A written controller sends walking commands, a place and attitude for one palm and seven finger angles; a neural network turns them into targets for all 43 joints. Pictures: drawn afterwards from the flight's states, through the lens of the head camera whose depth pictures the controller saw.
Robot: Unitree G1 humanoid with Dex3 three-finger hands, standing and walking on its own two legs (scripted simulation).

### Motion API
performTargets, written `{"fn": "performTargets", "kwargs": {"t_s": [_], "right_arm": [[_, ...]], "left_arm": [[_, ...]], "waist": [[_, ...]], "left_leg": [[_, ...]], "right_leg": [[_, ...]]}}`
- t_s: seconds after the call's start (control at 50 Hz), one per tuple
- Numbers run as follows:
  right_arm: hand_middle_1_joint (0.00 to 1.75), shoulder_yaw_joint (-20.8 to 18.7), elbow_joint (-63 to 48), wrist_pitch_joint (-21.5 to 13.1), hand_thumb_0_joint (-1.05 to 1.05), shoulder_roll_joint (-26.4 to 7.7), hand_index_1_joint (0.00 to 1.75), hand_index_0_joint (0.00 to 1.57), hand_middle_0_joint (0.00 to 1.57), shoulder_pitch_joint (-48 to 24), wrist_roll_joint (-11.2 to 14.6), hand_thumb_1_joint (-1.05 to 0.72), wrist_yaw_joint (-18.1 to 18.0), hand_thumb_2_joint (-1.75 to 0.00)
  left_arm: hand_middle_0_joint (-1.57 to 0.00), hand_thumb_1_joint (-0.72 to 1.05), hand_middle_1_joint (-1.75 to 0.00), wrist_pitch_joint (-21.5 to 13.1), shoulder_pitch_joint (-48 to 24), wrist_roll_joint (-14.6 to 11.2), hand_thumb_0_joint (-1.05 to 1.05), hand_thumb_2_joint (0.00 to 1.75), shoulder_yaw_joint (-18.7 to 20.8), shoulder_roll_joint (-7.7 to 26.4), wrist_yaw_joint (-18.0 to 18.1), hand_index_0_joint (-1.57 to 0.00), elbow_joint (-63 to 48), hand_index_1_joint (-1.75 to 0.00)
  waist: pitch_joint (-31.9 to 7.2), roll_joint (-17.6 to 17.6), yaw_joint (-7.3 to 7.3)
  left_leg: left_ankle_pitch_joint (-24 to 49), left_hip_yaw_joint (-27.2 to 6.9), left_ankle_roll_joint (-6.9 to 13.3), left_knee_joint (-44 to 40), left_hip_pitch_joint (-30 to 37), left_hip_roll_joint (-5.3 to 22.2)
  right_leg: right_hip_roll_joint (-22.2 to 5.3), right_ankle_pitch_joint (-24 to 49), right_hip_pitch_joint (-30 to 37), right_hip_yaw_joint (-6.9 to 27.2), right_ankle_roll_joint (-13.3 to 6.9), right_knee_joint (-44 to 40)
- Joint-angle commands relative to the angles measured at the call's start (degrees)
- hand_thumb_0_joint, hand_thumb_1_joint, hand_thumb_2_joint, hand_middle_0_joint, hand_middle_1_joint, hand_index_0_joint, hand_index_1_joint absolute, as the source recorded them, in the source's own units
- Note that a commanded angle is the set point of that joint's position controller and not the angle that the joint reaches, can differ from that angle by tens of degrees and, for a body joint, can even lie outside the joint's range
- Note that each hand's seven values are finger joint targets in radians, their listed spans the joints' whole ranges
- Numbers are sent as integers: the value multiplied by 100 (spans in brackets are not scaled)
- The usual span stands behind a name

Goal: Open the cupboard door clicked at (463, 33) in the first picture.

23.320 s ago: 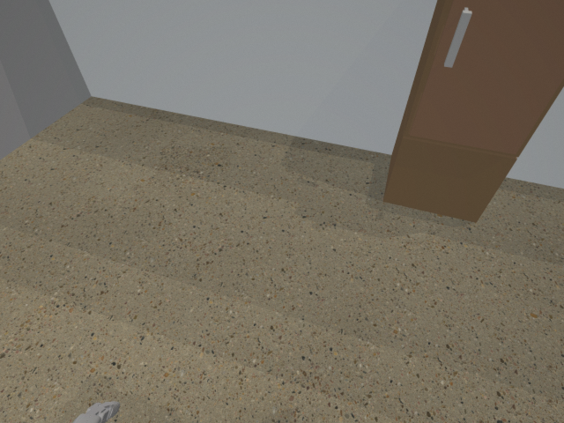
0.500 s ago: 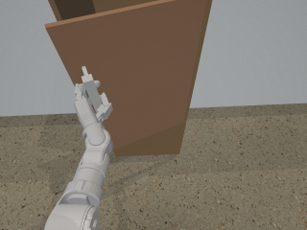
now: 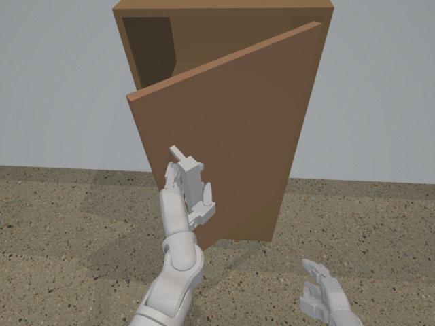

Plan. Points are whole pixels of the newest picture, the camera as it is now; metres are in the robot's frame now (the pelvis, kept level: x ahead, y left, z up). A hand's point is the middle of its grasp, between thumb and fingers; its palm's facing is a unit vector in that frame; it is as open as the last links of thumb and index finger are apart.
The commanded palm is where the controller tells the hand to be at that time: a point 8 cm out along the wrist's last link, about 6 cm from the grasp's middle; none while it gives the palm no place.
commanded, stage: open thumb and fingers to let go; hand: left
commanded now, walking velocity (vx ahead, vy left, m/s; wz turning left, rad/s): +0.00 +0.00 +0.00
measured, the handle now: (187, 184) +0.36 +0.08 +0.08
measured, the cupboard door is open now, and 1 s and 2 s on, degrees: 42 40 40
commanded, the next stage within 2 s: slide the hand sideways off the handle in 0.78 s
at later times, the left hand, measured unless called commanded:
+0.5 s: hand (200, 203) +0.31 +0.05 +0.08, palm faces +0.35 -0.93 -0.03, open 12.9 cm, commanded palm +0.27 +0.10 +0.08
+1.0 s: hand (197, 213) +0.29 +0.05 +0.08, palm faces +0.07 -0.99 -0.10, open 16.3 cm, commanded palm +0.26 +0.09 +0.08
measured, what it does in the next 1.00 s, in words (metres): stands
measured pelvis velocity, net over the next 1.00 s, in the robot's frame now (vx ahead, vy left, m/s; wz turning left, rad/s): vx -0.04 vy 0.01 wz -0.01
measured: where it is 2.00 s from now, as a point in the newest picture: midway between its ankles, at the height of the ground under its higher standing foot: outside the picture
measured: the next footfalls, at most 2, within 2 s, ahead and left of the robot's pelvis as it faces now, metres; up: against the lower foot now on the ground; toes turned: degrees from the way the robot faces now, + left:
none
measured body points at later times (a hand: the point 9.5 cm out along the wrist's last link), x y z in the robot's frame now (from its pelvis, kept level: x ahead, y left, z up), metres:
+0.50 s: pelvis -0.02 -0.01 +0.00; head -0.01 -0.03 +0.45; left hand +0.29 +0.10 +0.09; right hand +0.12 -0.24 -0.12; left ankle -0.03 +0.13 -0.72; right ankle -0.01 -0.08 -0.72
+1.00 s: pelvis -0.04 +0.01 +0.00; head -0.03 +0.00 +0.45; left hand +0.28 +0.11 +0.09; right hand +0.12 -0.20 -0.11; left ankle -0.03 +0.13 -0.72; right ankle -0.01 -0.08 -0.72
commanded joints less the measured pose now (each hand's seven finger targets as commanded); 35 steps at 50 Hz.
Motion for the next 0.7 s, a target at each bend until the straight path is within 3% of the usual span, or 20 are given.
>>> {"fn": "performTargets", "kwargs": {"t_s": [0.0, 0.1, 0.2, 0.26, 0.32, 0.34, 0.38, 0.46, 0.5, 0.56, 0.62, 0.68], "right_arm": [[30, -158, -595, -63, 0, -474, 30, 20, 20, -340, -39, -90, -139, -90], [30, -192, -646, 0, 0, -469, 30, 20, 20, -199, -32, -90, -163, -90], [30, -206, -606, -50, 0, -520, 30, 20, 20, -161, -28, -90, -215, -90], [30, -227, -581, -134, 0, -548, 30, 20, 20, -152, -39, -90, -229, -90], [30, -243, -575, -191, 0, -546, 30, 20, 20, -132, -39, -90, -248, -90], [30, -230, -557, -215, 0, -540, 30, 20, 20, -149, -45, -90, -251, -90], [30, -236, -535, -245, 0, -557, 30, 20, 20, -175, -38, -90, -272, -90], [30, -235, -501, -279, 0, -556, 30, 20, 20, -229, -34, -90, -289, -90], [30, -233, -463, -305, 0, -558, 30, 20, 20, -207, -40, -90, -286, -90], [30, -254, -454, -326, 0, -578, 30, 20, 20, -207, -38, -90, -276, -90], [30, -253, -441, -367, 0, -568, 30, 20, 20, -184, -38, -90, -247, -90], [30, -244, -427, -372, 0, -589, 30, 20, 20, -184, -38, -90, -247, -90]], "left_arm": [[-38, 69, -133, -164, -1684, 126, 0, 81, 617, -605, 237, -38, -1037, -133], [-36, 34, -129, -185, -1463, 132, 0, 66, 395, -799, 51, -36, -1105, -129], [-33, -1, -125, -355, -1683, 108, 0, 51, 428, -662, -93, -33, -1042, -125], [-32, -22, -123, -475, -1866, 156, 0, 42, 402, -624, -119, -32, -1017, -123], [-30, -43, -121, -568, -1829, 146, 0, 33, 523, -508, -119, -30, -1042, -121], [-30, -50, -120, -572, -1914, 141, 0, 30, 500, -547, -118, -30, -937, -120], [-30, -50, -120, -610, -1942, 99, 0, 30, 706, -371, -80, -30, -805, -120], [-27, -50, -100, -660, -2029, 117, 0, 30, 822, -281, 10, -27, -674, -100], [-25, -50, -90, -693, -2240, 136, 0, 30, 804, -325, 55, -25, -553, -90], [-22, -50, -75, -742, -2280, 176, 0, 30, 741, -389, 64, -22, -414, -75], [-20, -50, -60, -777, -2460, 208, 0, 30, 565, -581, 80, -20, -340, -60], [-18, -50, -45, -784, -2604, 184, 0, 30, 621, -533, 102, -18, -172, -45]], "waist": [[-1208, -688, -29], [-1622, -855, -36], [-1461, -1046, -110], [-1376, -979, -120], [-1542, -942, -71], [-1390, -892, -81], [-1340, -1024, -53], [-1220, -887, -9], [-1157, -920, -71], [-1179, -967, -54], [-1179, -721, -104], [-1139, -865, -122]], "left_leg": [[1709, 39, 148, -199, 159, -212], [1997, 24, 125, -189, 179, -204], [1698, -8, 152, -204, 62, -205], [1535, -21, 169, -205, 24, -207], [1446, 6, 167, -200, -20, -223], [1364, 16, 172, -203, -56, -231], [1173, 15, 173, -228, -134, -237], [1019, 27, 179, -258, -160, -251], [942, 39, 190, -273, -153, -244], [925, 26, 199, -322, -129, -227], [913, 50, 197, -337, -63, -209], [810, 33, 205, -353, -96, -203]], "right_leg": [[-258, 2444, 879, 481, 279, -672], [-300, 3251, 1187, 486, 331, -492], [-336, 2892, 1068, 578, 377, -619], [-349, 2489, 929, 631, 366, -699], [-364, 2311, 990, 684, 363, -719], [-364, 2141, 894, 690, 360, -768], [-388, 1748, 870, 773, 378, -896], [-406, 1202, 815, 877, 332, -1088], [-390, 1004, 698, 840, 331, -1088], [-324, 801, 644, 754, 277, -1069], [-263, 715, 478, 620, 236, -938], [-234, 521, 390, 584, 237, -951]]}}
